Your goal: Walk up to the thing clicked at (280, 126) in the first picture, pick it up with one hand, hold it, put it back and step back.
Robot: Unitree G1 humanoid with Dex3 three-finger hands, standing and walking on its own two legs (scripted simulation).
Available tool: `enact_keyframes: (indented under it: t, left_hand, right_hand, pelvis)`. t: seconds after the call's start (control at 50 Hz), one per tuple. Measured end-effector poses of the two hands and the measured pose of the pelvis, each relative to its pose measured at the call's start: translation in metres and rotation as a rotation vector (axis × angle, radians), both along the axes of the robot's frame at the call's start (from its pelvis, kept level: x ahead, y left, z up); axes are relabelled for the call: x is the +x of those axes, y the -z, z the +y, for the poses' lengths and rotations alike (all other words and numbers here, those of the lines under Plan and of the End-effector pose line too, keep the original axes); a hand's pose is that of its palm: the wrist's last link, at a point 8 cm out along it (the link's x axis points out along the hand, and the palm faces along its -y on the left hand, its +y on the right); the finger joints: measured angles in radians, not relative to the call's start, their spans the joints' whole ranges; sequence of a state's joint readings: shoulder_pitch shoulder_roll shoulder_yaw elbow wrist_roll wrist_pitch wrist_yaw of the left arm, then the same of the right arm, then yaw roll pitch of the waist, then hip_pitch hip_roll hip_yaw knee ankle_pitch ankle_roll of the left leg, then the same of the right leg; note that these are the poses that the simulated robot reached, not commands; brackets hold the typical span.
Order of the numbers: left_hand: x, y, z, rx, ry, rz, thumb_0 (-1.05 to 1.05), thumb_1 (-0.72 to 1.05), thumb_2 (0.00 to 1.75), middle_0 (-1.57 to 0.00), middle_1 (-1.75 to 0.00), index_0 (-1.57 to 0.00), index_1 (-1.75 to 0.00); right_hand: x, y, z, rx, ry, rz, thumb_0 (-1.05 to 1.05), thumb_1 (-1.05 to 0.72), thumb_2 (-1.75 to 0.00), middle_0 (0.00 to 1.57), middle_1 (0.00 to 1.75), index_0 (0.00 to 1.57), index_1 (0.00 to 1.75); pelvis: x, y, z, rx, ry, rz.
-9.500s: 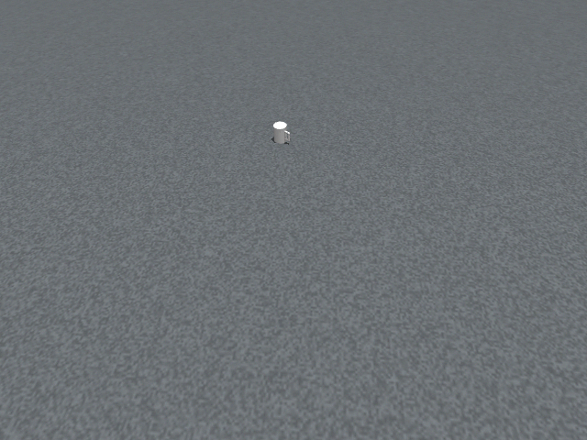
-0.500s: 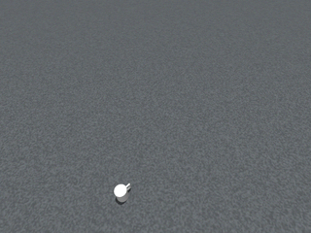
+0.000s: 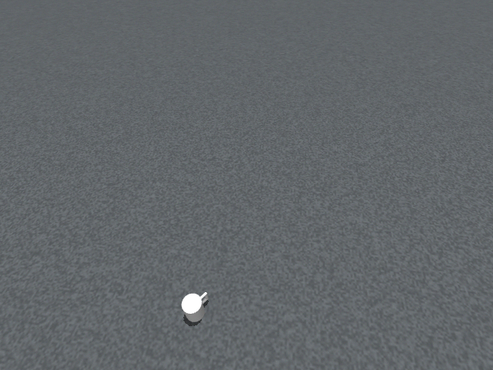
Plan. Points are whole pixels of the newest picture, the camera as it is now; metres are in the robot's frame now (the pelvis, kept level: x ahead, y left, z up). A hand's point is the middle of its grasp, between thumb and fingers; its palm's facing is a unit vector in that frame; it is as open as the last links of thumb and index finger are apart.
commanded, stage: stand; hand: left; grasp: from above
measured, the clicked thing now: (196, 304) +0.50 +0.22 -0.73
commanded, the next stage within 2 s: rise first in 0.80 s
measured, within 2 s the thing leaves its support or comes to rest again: neither
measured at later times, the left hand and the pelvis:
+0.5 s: hand out of the picture +0.06 +0.26 -0.16, palm faces -0.02 -0.94 -0.35, open 7.4 cm; pelvis +0.00 +0.00 +0.00, yaw +0 degrees
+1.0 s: hand out of the picture +0.10 +0.25 -0.16, palm faces +0.03 -0.94 -0.34, open 7.6 cm; pelvis -0.01 +0.00 +0.00, yaw +0 degrees
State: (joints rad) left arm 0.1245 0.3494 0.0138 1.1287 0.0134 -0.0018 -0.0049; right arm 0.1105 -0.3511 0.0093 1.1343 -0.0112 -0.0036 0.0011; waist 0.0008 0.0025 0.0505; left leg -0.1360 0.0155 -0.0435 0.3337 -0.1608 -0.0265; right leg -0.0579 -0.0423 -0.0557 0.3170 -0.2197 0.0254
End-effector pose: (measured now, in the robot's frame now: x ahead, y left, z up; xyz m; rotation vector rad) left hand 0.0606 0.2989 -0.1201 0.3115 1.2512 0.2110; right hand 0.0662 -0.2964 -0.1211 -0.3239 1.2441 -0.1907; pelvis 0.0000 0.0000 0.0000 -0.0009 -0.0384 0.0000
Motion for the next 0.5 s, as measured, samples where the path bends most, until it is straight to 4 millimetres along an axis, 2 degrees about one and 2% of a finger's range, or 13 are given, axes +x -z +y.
enact_keyframes:
  t: [0.22, 0.5]
  left_hand:
    - [-0.0062, 0.0006, 0.0012, 0.001, 0.001, 0.010, 0.00, 0.90, 0.90, -0.20, -0.30, -0.21, -0.30]
    - [-0.0057, 0.0001, 0.0004, 0.002, 0.005, 0.009, 0.00, 0.90, 0.90, -0.20, -0.30, -0.21, -0.30]
  right_hand:
    - [-0.0085, 0.0008, 0.0001, 0.000, 0.007, 0.011, 0.01, -0.91, -0.90, 0.20, 0.30, 0.20, 0.30]
    - [-0.0089, 0.0015, -0.0005, 0.002, 0.007, 0.010, 0.01, -0.91, -0.90, 0.20, 0.30, 0.20, 0.30]
  pelvis:
    - [-0.0028, 0.0002, 0.0006, 0.001, 0.001, -0.001]
    - [-0.0031, 0.0004, 0.0001, 0.002, 0.003, 0.000]
